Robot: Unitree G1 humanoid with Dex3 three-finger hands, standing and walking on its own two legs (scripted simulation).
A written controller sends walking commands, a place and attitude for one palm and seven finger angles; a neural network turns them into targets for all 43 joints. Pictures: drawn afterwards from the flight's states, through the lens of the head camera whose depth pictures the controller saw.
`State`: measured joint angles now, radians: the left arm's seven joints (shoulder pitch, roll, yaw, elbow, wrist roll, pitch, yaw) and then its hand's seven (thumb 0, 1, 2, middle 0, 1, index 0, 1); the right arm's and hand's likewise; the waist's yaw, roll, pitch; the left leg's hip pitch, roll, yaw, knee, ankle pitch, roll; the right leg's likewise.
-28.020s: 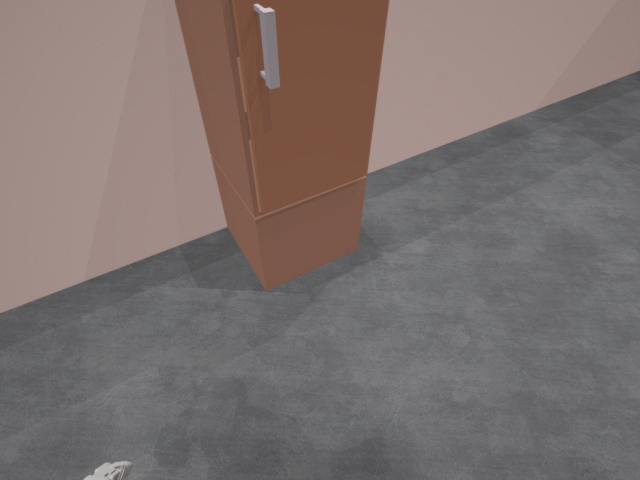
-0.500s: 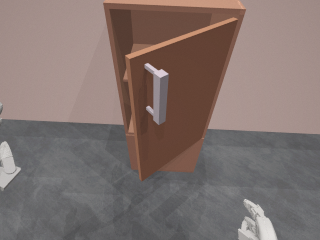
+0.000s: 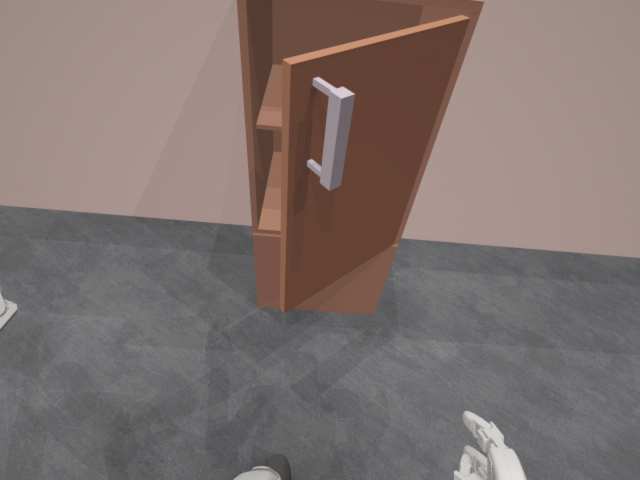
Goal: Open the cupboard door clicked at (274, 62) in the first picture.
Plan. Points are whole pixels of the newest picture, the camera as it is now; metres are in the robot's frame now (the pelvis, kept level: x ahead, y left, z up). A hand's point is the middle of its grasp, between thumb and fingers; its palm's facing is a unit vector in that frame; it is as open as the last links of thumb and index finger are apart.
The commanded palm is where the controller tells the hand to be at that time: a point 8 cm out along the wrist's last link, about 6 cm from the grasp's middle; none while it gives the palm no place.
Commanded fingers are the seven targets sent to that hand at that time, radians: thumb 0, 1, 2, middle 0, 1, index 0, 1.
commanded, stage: stop stepping back and stand still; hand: left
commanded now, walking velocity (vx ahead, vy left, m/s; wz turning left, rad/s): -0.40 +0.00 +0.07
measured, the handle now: (325, 135) +0.54 +0.04 +0.16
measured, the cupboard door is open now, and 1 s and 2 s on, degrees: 41 41 41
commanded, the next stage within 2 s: let the arm hang, fingers relaxed in 0.86 s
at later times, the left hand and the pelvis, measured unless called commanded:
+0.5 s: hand (14, 469) +0.10 +0.22 +0.19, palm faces +0.27 -0.83 -0.48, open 7.4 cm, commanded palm +0.04 +0.27 +0.19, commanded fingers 0.00 0.90 0.90 -0.20 -0.30 -0.20 -0.30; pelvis -0.12 -0.01 +0.02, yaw -5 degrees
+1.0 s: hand out of the picture +0.07 +0.22 +0.18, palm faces +0.33 -0.77 -0.54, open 7.4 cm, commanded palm none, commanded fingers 0.00 0.90 0.90 -0.20 -0.30 -0.20 -0.30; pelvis -0.15 -0.02 +0.02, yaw -2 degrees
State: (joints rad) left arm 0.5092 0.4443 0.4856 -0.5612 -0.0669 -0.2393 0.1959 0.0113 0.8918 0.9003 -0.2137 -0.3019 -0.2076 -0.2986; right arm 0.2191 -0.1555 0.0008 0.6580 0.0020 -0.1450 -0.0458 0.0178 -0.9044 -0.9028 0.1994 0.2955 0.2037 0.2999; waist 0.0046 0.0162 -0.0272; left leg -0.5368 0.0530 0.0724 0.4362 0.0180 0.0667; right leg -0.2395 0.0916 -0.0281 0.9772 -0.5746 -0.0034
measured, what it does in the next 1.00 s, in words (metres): walks backwards: right foot, then left foot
